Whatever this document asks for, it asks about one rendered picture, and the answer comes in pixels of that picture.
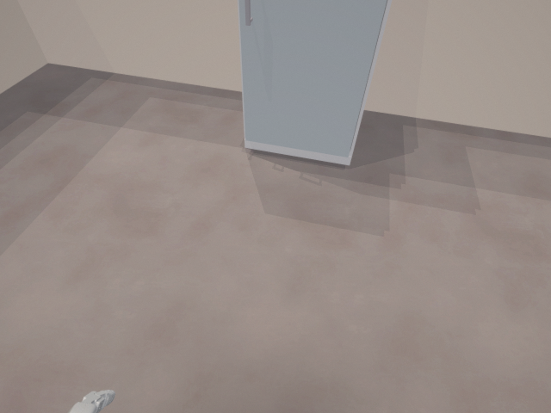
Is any robot left hand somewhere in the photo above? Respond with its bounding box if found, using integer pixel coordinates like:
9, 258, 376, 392
68, 390, 115, 413

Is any fridge door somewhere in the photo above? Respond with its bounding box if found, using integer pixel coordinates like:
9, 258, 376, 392
239, 0, 387, 157

